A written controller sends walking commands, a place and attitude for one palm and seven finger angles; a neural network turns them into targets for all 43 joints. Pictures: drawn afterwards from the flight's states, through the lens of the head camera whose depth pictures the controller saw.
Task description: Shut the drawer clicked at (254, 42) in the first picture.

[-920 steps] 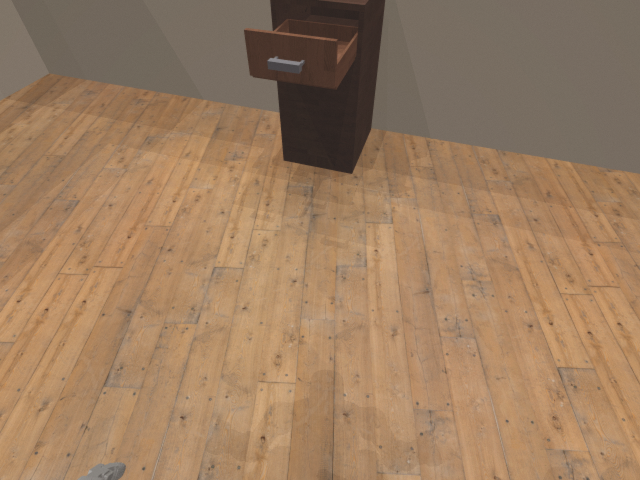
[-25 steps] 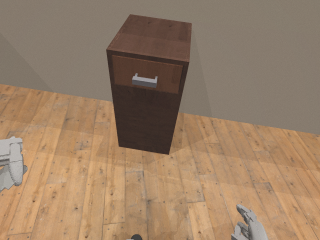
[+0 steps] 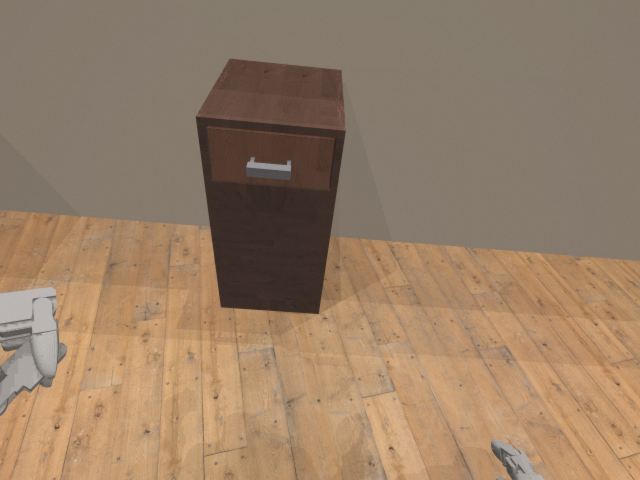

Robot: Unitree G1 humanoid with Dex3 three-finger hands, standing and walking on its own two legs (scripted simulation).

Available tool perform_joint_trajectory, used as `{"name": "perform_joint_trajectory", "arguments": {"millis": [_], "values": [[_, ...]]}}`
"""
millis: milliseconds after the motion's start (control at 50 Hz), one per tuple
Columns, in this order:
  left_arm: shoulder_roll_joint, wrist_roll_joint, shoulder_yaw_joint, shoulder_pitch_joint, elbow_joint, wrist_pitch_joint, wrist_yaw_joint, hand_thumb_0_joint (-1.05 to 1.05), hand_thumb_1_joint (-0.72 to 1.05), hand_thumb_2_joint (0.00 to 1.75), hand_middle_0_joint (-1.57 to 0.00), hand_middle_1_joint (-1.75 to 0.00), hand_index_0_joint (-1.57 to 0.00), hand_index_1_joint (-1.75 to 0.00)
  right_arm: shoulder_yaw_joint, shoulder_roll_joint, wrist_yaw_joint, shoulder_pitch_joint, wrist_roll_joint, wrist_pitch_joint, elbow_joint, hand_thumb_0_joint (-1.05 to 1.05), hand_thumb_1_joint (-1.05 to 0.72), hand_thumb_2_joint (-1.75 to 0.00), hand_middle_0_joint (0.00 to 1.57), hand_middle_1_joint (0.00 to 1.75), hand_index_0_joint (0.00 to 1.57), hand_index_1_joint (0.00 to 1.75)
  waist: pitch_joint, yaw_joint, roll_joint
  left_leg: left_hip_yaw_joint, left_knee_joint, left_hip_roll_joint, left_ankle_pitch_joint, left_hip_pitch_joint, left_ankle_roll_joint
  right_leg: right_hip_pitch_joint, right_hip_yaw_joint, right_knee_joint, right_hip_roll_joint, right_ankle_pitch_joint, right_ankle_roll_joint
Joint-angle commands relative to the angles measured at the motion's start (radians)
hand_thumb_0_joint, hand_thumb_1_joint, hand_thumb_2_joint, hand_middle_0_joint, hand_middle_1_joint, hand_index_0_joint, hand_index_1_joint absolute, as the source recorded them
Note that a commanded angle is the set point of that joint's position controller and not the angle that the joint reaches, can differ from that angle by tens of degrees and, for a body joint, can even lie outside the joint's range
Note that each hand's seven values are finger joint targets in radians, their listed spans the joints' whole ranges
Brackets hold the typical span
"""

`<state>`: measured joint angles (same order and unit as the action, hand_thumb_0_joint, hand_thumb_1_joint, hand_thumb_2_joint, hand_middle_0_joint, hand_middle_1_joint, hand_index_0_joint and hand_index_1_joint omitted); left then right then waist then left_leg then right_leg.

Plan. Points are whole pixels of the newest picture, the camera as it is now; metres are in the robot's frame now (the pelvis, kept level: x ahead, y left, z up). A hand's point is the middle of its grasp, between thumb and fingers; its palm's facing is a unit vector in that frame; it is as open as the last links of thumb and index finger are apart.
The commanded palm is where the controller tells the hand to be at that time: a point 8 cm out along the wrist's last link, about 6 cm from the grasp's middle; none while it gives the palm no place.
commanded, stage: stop stepping back and stand still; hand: left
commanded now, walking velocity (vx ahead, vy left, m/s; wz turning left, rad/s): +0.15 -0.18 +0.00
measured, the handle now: (269, 166) +0.89 +0.20 -0.09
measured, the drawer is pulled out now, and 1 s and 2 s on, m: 0.00 0.00 0.00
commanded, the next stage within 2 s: let the arm hang, fingers relaxed in 1.04 s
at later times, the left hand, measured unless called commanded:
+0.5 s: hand (26, 391) +0.14 +0.26 +0.16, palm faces +0.46 -0.81 -0.37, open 3.2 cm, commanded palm +0.08 +0.30 +0.19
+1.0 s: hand (28, 367) +0.16 +0.27 +0.16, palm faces +0.39 -0.81 -0.44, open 3.2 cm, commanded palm +0.09 +0.31 +0.19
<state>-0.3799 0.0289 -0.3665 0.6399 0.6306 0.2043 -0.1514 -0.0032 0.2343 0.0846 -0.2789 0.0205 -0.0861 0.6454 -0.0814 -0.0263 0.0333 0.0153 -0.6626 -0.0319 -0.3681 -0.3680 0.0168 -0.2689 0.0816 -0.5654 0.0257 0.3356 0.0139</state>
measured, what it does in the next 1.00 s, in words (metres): steps on the spot: left foot, then right foot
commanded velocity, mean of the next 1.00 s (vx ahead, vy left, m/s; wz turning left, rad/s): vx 0.05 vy -0.01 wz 0.00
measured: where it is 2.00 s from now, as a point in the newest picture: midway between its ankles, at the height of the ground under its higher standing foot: outside the picture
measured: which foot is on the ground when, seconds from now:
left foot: up 0.00-0.00, down 0.02-1.00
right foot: down 0.00-0.02, up 0.04-0.20, down 0.22-1.00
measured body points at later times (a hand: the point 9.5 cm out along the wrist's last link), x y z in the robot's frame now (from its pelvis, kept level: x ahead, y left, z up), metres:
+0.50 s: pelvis -0.04 +0.01 +0.00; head -0.06 +0.03 +0.45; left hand +0.11 +0.30 +0.18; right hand +0.11 -0.24 -0.08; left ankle +0.00 +0.12 -0.73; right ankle -0.02 -0.10 -0.73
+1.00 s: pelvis -0.02 +0.03 +0.01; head +0.00 +0.04 +0.46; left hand +0.13 +0.32 +0.19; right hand +0.17 -0.19 -0.07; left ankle +0.00 +0.12 -0.73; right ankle -0.02 -0.10 -0.73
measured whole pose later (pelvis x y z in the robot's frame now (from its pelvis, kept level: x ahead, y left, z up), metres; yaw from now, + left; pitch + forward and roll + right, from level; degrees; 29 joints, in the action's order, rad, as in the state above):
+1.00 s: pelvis -0.02 +0.03 +0.01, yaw +3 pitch +0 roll -1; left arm -0.37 0.04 -0.35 0.64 0.56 0.20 -0.14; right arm -0.02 0.19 0.08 -0.18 0.00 -0.10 0.60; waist 0.04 0.00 0.01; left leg 0.08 -0.48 -0.02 -0.22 -0.26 0.03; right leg -0.19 0.06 -0.45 0.01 0.25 -0.01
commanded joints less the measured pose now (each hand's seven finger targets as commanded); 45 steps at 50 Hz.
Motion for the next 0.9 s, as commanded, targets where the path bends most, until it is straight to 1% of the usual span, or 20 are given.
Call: {"name": "perform_joint_trajectory", "arguments": {"millis": [0,20,40,80,140,160,180,200,220,240,280,360,420,460,480,540,600,640,760,880], "values": [[-0.137,-0.015,-0.054,-0.273,0.154,0.053,-0.030,0.00,0.90,0.90,-1.40,-1.60,-1.40,-1.60,0.037,0.129,0.031,0.126,-0.015,-0.093,-0.170,0.00,-0.90,-0.90,0.20,0.30,0.20,0.30,0.106,0.050,-0.326,-0.491,0.473,-0.266,-0.207,0.081,0.144,-0.241,-0.005,-0.358,-0.066,0.182,-0.019],[-0.160,-0.007,-0.082,-0.225,0.122,0.053,-0.019,0.00,0.90,0.90,-1.40,-1.60,-1.40,-1.60,0.035,0.094,0.017,0.133,-0.013,-0.105,-0.158,0.00,-0.90,-0.90,0.20,0.30,0.20,0.30,0.083,0.066,-0.291,-0.537,0.545,-0.276,-0.355,0.051,0.135,-0.228,-0.062,-0.451,-0.042,0.198,-0.014],[-0.184,-0.008,-0.108,-0.176,0.174,0.048,-0.016,0.00,0.90,0.90,-1.40,-1.60,-1.40,-1.60,0.036,0.083,0.002,0.150,-0.009,-0.107,-0.165,0.00,-0.90,-0.90,0.20,0.30,0.20,0.30,0.070,0.054,-0.278,-0.534,0.559,-0.275,-0.394,0.022,0.127,-0.205,-0.086,-0.466,-0.028,0.171,-0.007],[-0.192,-0.004,-0.125,-0.034,0.268,0.050,-0.012,0.00,0.90,0.90,-1.40,-1.60,-1.40,-1.60,0.036,0.080,-0.020,0.164,-0.011,-0.107,-0.190,0.00,-0.90,-0.90,0.20,0.30,0.20,0.30,0.030,0.025,-0.238,-0.365,0.535,-0.228,-0.323,-0.039,0.099,-0.050,-0.043,-0.331,-0.033,0.144,0.008],[-0.171,0.000,-0.115,0.073,0.259,0.033,-0.017,0.00,0.90,0.90,-1.40,-1.60,-1.40,-1.60,0.032,0.088,-0.027,0.174,0.002,-0.069,-0.205,0.00,-0.90,-0.90,0.20,0.30,0.20,0.30,0.045,0.021,-0.298,-0.193,0.477,-0.165,-0.343,-0.255,0.035,0.258,0.045,-0.064,-0.085,0.185,0.036],[-0.183,-0.004,-0.133,0.086,0.233,0.026,-0.020,0.00,0.90,0.90,-1.40,-1.60,-1.40,-1.60,0.035,0.083,-0.022,0.175,0.005,-0.052,-0.203,0.00,-0.90,-0.90,0.20,0.30,0.20,0.30,0.047,0.011,-0.220,-0.133,0.317,-0.114,-0.311,-0.333,0.013,0.340,-0.010,0.064,-0.062,0.198,0.060],[-0.187,-0.008,-0.142,0.093,0.192,0.012,-0.019,0.00,0.90,0.90,-1.40,-1.60,-1.40,-1.60,0.037,0.071,-0.021,0.155,0.003,-0.034,-0.199,0.00,-0.90,-0.90,0.20,0.30,0.20,0.30,0.085,0.017,0.008,-0.024,-0.006,-0.007,-0.223,-0.370,-0.012,0.262,-0.191,0.244,0.068,0.260,0.119],[-0.213,0.009,-0.156,0.010,0.222,0.012,-0.019,0.00,0.90,0.90,-1.40,-1.60,-1.40,-1.60,0.041,0.059,-0.017,0.151,-0.011,-0.024,-0.194,0.00,-0.90,-0.90,0.20,0.30,0.20,0.30,0.080,0.028,0.229,0.028,-0.347,0.044,-0.084,-0.381,-0.026,0.122,-0.537,0.425,0.315,0.342,0.214],[-0.272,0.024,-0.221,-0.103,0.257,0.044,-0.020,0.00,0.90,0.90,-1.40,-1.60,-1.40,-1.60,0.044,0.079,-0.012,0.135,0.008,-0.033,-0.163,0.00,-0.90,-0.90,0.20,0.30,0.20,0.30,0.085,0.062,0.132,0.004,-0.466,-0.006,0.008,-0.309,-0.038,0.006,-0.452,0.394,0.328,0.123,0.222],[-0.241,0.017,-0.217,-0.086,0.157,0.047,-0.028,0.00,0.90,0.90,-1.40,-1.60,-1.40,-1.60,0.035,0.050,-0.007,0.116,-0.001,-0.051,-0.145,0.00,-0.90,-0.90,0.20,0.30,0.20,0.30,0.006,0.062,0.125,-0.017,-0.455,-0.020,-0.004,-0.277,-0.026,0.028,-0.430,0.368,0.312,0.236,0.208],[-0.167,0.015,-0.145,-0.079,0.075,0.033,-0.017,0.00,0.90,0.90,-1.40,-1.60,-1.40,-1.60,0.046,0.061,0.002,0.111,-0.008,-0.050,-0.142,0.00,-0.90,-0.90,0.20,0.30,0.20,0.30,0.068,0.070,0.088,0.007,-0.305,-0.042,0.017,-0.084,-0.018,-0.213,-0.317,0.375,0.250,0.452,0.148],[-0.128,-0.006,-0.073,-0.107,0.087,0.051,-0.023,0.00,0.90,0.90,-1.40,-1.60,-1.40,-1.60,0.025,0.063,0.027,0.137,-0.005,-0.082,-0.129,0.00,-0.90,-0.90,0.20,0.30,0.20,0.30,0.108,0.047,0.030,0.080,0.097,-0.007,0.028,0.109,0.013,-0.171,-0.198,0.286,0.188,0.296,0.105],[-0.145,-0.010,-0.078,-0.136,0.182,0.070,-0.022,0.00,0.90,0.90,-1.40,-1.60,-1.40,-1.60,0.037,0.107,0.028,0.142,-0.009,-0.104,-0.160,0.00,-0.90,-0.90,0.20,0.30,0.20,0.30,0.089,0.033,-0.131,-0.150,0.298,-0.147,0.075,0.142,0.075,-0.106,-0.097,0.031,0.045,0.043,0.010],[-0.164,-0.018,-0.110,-0.134,0.207,0.079,-0.018,0.00,0.90,0.90,-1.40,-1.60,-1.40,-1.60,0.026,0.089,0.017,0.144,-0.008,-0.104,-0.150,0.00,-0.90,-0.90,0.20,0.30,0.20,0.30,0.099,0.043,-0.266,-0.280,0.456,-0.214,-0.189,0.000,0.092,-0.039,-0.033,-0.088,-0.006,0.092,-0.014],[-0.185,-0.028,-0.128,-0.154,0.247,0.086,-0.019,0.00,0.90,0.90,-1.40,-1.60,-1.40,-1.60,0.028,0.085,0.014,0.155,-0.005,-0.110,-0.159,0.00,-0.90,-0.90,0.20,0.30,0.20,0.30,0.103,0.033,-0.301,-0.292,0.480,-0.224,-0.221,-0.038,0.100,-0.003,-0.040,-0.125,-0.004,0.073,-0.012],[-0.165,-0.018,-0.137,-0.029,0.166,0.083,-0.022,0.00,0.90,0.90,-1.40,-1.60,-1.40,-1.60,0.029,0.081,0.001,0.139,-0.012,-0.114,-0.161,0.00,-0.90,-0.90,0.20,0.30,0.20,0.30,0.060,0.026,-0.137,-0.149,0.321,-0.150,0.071,0.002,0.061,0.094,-0.060,0.086,0.009,-0.067,-0.010],[-0.127,0.010,-0.117,0.029,0.088,0.075,-0.010,0.00,0.90,0.90,-1.40,-1.60,-1.40,-1.60,0.041,0.077,-0.013,0.132,-0.020,-0.097,-0.163,0.00,-0.90,-0.90,0.20,0.30,0.20,0.30,0.042,0.040,0.018,-0.027,0.155,-0.039,0.111,0.045,0.004,0.038,-0.220,0.218,0.095,-0.088,0.029],[-0.136,0.019,-0.117,0.002,0.086,0.069,-0.012,0.00,0.90,0.90,-1.40,-1.60,-1.40,-1.60,0.041,0.073,-0.014,0.131,-0.022,-0.083,-0.158,0.00,-0.90,-0.90,0.20,0.30,0.20,0.30,0.035,0.049,0.052,-0.006,0.108,-0.025,0.144,0.096,-0.001,-0.004,-0.250,0.258,0.140,-0.104,0.051],[-0.136,0.009,-0.093,-0.047,0.123,0.062,-0.011,0.00,0.90,0.90,-1.40,-1.60,-1.40,-1.60,0.031,0.080,0.004,0.166,-0.019,-0.072,-0.176,0.00,-0.90,-0.90,0.20,0.30,0.20,0.30,0.006,0.033,-0.086,-0.072,0.273,-0.087,0.333,0.174,0.018,0.054,-0.100,0.141,0.032,-0.245,-0.009],[-0.141,0.010,-0.100,-0.008,0.138,0.059,-0.012,0.00,0.90,0.90,-1.40,-1.60,-1.40,-1.60,0.033,0.080,0.006,0.168,-0.018,-0.071,-0.189,0.00,-0.90,-0.90,0.20,0.30,0.20,0.30,-0.017,0.029,-0.091,-0.060,0.270,-0.072,0.356,0.161,0.010,0.111,-0.095,0.157,0.033,-0.296,-0.009]]}}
